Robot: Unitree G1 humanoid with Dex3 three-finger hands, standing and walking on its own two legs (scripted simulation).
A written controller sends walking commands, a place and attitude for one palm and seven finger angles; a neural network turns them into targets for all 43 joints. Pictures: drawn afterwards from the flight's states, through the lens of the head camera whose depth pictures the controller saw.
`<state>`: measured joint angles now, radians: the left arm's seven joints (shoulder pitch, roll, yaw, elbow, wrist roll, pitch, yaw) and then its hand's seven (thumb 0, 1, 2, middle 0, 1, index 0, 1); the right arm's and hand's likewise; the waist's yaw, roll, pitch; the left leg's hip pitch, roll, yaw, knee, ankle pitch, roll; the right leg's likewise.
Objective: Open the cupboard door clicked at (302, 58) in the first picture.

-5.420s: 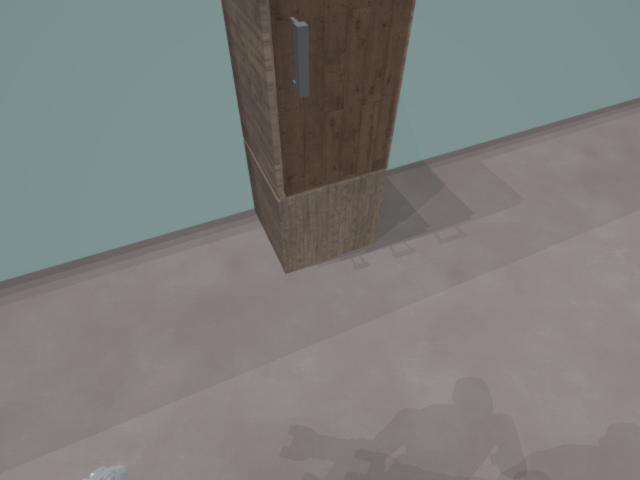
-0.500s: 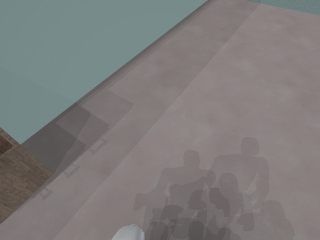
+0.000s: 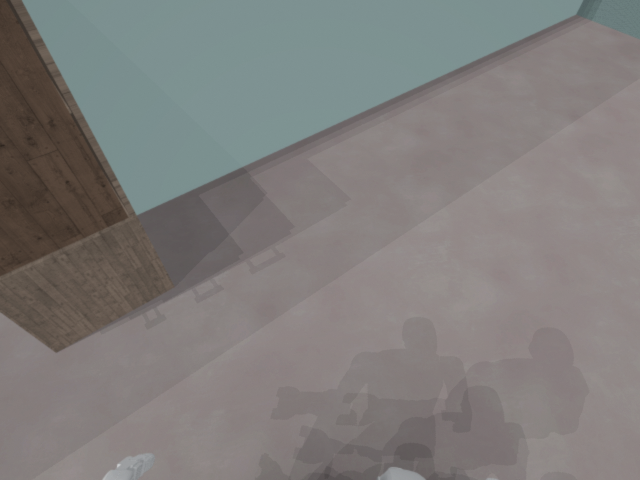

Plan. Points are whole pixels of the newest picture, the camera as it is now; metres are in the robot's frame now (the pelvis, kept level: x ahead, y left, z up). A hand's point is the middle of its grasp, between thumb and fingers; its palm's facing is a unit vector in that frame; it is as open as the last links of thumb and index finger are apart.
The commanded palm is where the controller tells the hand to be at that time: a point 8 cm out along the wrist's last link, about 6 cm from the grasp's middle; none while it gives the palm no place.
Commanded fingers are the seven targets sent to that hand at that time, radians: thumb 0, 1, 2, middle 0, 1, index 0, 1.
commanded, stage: turn to face it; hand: left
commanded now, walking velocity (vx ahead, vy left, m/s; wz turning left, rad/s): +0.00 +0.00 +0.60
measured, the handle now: out of the picture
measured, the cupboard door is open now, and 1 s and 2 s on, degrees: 0 0 0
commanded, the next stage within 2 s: take the last steps up to it in 1.04 s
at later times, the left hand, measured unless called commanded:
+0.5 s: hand out of the picture -0.03 +0.22 -0.18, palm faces +0.35 -0.91 -0.23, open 7.4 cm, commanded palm none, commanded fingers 0.00 0.90 0.90 -0.20 -0.30 -0.20 -0.30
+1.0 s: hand out of the picture -0.05 +0.20 -0.15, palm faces +0.53 -0.80 -0.29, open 7.4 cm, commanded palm none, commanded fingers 0.00 0.90 0.90 -0.20 -0.30 -0.20 -0.30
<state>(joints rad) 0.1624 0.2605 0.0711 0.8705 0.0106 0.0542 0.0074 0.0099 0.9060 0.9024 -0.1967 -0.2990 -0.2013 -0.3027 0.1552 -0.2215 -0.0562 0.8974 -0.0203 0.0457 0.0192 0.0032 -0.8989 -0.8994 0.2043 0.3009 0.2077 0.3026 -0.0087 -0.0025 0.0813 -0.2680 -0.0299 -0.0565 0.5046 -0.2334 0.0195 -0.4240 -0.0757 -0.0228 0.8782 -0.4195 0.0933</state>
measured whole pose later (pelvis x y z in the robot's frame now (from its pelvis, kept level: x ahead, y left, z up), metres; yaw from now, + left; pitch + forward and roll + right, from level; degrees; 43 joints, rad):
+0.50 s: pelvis -0.02 +0.00 -0.02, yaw +20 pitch -1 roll +0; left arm 0.24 0.25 0.05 0.89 0.02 0.04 0.01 0.01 0.90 0.90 -0.20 -0.30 -0.21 -0.30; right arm 0.16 -0.25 -0.07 0.91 -0.01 0.06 0.04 0.01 -0.90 -0.90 0.20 0.30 0.20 0.30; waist 0.00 -0.04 0.09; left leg -0.29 0.03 0.08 0.61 -0.30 -0.02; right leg -0.28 -0.21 -0.24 0.71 -0.39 0.07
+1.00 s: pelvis -0.03 -0.03 -0.01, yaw +33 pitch -1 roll +1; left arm 0.19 0.19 0.03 0.88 0.01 0.01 0.02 0.01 0.90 0.90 -0.20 -0.30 -0.20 -0.30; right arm 0.22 -0.23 -0.07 0.94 -0.01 0.07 0.01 0.00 -0.90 -0.90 0.20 0.30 0.21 0.30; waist -0.02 0.05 0.05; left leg -0.39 -0.07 -0.09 0.75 -0.39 -0.01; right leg -0.25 -0.03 -0.07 0.57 -0.29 -0.02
